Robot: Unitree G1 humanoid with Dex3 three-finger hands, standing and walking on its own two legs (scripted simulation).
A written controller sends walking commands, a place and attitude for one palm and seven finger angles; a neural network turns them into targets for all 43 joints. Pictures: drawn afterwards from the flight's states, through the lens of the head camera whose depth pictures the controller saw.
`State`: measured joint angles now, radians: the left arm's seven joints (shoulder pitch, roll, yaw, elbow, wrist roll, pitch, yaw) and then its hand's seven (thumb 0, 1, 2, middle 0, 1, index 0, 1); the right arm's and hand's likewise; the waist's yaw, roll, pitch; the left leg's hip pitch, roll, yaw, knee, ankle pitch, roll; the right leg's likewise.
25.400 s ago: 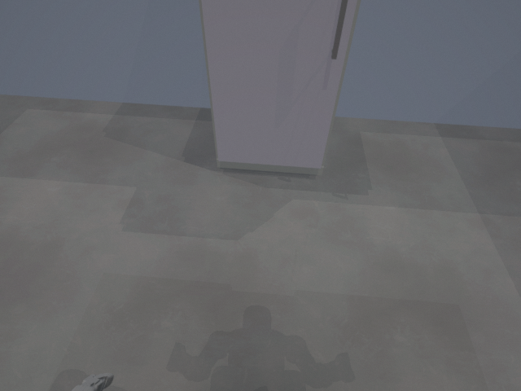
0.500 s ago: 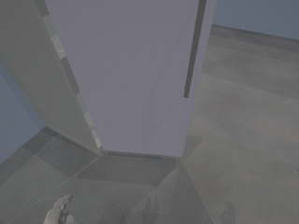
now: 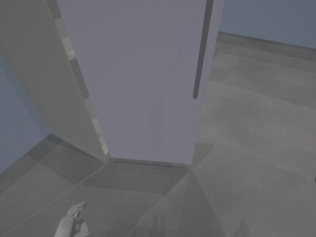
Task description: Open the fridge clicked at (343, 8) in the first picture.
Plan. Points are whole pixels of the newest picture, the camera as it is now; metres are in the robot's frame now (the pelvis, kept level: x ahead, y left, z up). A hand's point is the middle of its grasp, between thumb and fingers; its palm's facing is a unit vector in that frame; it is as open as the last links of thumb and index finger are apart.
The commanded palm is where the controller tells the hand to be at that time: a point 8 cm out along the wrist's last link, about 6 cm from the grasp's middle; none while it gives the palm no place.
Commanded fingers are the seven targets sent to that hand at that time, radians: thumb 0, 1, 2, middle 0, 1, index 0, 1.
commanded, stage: stop stepping back and stand still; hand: right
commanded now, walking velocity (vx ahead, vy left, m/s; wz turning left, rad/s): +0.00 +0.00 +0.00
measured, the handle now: (201, 53) +0.69 -0.13 +0.15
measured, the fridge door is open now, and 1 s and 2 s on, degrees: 66 66 66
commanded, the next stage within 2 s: let the arm hang, fingers relaxed in 0.06 s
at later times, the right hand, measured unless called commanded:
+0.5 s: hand out of the picture +0.08 -0.17 -0.16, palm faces +0.07 +0.98 -0.17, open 7.1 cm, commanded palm none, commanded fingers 0.00 -0.90 -0.90 0.20 0.30 0.20 0.30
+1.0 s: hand out of the picture +0.05 -0.23 -0.14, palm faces +0.05 +0.96 -0.27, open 7.4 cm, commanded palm none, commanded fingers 0.00 -0.90 -0.90 0.20 0.30 0.20 0.30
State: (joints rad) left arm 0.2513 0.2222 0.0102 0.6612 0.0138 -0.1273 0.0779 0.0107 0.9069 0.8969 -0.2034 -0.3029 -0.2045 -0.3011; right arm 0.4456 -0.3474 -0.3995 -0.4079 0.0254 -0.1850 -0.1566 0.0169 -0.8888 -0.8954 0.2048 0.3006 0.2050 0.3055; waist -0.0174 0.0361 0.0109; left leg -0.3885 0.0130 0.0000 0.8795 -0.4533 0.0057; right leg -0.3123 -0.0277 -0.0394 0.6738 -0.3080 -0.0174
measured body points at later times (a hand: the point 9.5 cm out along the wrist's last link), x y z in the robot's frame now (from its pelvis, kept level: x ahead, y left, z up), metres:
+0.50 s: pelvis +0.01 +0.01 +0.01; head +0.03 +0.00 +0.46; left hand +0.08 +0.27 -0.13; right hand +0.08 -0.22 -0.14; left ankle +0.05 +0.11 -0.72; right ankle +0.02 -0.12 -0.72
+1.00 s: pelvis +0.01 -0.02 +0.02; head +0.03 -0.01 +0.47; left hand +0.04 +0.22 -0.14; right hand +0.05 -0.28 -0.12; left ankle +0.05 +0.11 -0.72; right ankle +0.02 -0.12 -0.72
